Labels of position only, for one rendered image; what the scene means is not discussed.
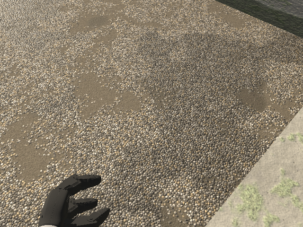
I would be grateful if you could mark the left robot hand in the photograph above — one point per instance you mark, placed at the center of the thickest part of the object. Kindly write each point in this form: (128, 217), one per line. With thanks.
(60, 211)

